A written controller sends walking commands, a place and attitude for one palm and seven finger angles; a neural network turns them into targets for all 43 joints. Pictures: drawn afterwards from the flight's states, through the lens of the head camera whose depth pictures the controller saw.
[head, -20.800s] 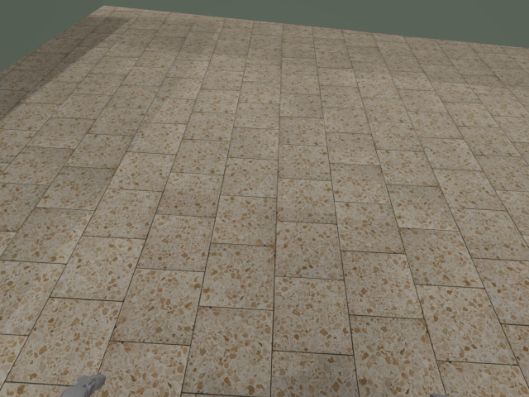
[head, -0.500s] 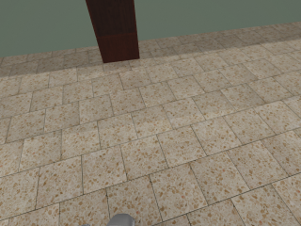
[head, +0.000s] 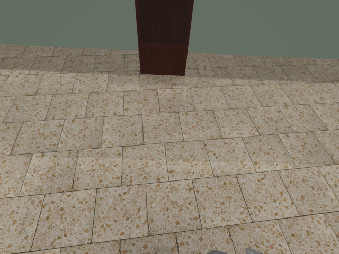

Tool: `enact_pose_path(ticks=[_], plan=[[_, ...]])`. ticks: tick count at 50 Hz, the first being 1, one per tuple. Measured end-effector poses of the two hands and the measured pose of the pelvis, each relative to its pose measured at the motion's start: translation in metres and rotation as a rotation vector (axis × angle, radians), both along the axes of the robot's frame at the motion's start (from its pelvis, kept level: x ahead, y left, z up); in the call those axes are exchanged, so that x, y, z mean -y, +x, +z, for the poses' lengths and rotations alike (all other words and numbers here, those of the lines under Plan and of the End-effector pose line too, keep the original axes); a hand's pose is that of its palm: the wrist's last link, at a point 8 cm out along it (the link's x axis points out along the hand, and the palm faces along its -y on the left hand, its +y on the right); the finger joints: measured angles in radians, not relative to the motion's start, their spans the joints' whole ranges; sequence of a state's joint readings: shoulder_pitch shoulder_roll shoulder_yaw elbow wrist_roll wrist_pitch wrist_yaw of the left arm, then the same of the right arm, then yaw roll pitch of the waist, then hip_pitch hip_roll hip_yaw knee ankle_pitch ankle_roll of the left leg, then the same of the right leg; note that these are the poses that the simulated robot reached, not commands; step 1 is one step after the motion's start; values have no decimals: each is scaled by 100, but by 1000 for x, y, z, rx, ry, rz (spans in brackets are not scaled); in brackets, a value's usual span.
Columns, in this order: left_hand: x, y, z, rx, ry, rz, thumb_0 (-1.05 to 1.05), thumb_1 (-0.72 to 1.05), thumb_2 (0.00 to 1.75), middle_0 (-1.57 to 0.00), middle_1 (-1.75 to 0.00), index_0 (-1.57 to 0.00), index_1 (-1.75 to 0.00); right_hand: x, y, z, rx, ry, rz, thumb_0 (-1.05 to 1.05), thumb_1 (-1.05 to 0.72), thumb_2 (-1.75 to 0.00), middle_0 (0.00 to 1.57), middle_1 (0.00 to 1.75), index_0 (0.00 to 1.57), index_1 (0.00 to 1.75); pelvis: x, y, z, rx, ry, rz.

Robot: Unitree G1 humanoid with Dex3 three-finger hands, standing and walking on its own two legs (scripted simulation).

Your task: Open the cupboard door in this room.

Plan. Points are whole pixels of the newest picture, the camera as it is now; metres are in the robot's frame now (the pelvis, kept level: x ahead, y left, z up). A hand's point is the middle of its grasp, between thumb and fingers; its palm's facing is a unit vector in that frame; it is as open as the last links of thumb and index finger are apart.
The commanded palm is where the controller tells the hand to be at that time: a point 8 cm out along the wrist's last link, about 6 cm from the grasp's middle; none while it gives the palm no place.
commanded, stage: turn or walk to find it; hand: left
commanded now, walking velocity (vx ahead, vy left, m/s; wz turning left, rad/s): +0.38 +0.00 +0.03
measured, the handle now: out of the picture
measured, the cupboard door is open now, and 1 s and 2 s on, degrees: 0 0 0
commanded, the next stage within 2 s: stand and wait in 0.96 s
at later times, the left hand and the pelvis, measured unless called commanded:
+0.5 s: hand (148, 180) +0.35 +0.10 -0.15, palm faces -0.01 -0.97 -0.22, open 7.4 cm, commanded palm none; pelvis +0.22 -0.08 -0.01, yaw +3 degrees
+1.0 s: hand (152, 213) +0.25 +0.07 -0.17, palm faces +0.36 -0.92 -0.13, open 7.4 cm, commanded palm none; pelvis +0.40 -0.04 -0.01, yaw +14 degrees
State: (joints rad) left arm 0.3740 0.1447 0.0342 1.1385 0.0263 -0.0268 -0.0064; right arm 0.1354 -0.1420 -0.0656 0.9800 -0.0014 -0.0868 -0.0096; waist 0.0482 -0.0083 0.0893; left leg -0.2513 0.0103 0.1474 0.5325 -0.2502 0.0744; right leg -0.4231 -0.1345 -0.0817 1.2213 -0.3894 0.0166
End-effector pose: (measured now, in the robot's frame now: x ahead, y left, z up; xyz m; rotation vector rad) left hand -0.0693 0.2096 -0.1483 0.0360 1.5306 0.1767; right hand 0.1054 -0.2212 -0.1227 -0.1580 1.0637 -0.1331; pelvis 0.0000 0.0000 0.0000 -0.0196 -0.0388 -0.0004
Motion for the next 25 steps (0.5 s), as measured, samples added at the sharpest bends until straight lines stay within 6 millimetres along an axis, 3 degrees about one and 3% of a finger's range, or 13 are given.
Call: enact_pose_path(ticks=[3,8,13,17,21,23,25], plan=[[-15,74,3,138,30,-35,1,91,90,-19,-29,-20,-30,15,0,9,-30,-45,-23,-5,-96,-90,21,30,21,30,-1,22,6,-1,8,6],[-25,183,17,327,66,-66,0,91,90,-19,-29,-19,-30,28,-15,5,-164,-55,-60,-3,-94,-90,20,30,20,30,4,62,10,-11,26,12],[-15,270,28,404,84,-128,0,91,90,-19,-29,-19,-30,28,-33,-7,-306,-10,-116,-1,-92,-90,20,30,20,30,16,105,8,-23,42,11],[7,336,31,426,94,-196,0,91,90,-19,-29,-19,-30,28,-41,-18,-425,46,-164,0,-91,-90,20,30,20,30,33,143,1,-31,53,3],[36,394,24,470,106,-239,0,91,90,-19,-29,-19,-30,37,-34,-33,-545,103,-186,0,-91,-90,20,30,20,30,58,187,-14,-33,55,10],[49,407,23,489,111,-225,0,91,90,-19,-29,-19,-30,46,-17,-37,-577,117,-169,1,-91,-90,20,30,20,30,69,202,-16,-23,48,25],[57,405,24,476,109,-186,0,91,90,-19,-29,-20,-30,58,12,-37,-562,114,-142,1,-91,-90,20,30,20,30,76,216,-12,-12,48,48]])
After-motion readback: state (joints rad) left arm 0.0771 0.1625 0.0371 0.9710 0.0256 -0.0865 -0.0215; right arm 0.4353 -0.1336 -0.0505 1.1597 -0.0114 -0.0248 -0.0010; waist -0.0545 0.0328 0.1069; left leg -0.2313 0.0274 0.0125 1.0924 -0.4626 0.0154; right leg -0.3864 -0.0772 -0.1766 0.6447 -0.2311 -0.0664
